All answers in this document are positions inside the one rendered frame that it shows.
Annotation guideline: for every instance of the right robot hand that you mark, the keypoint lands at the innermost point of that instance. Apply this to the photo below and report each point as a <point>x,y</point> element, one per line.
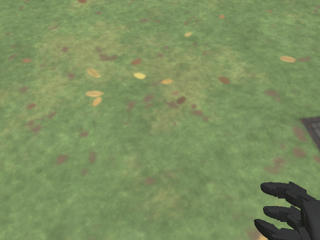
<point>305,222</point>

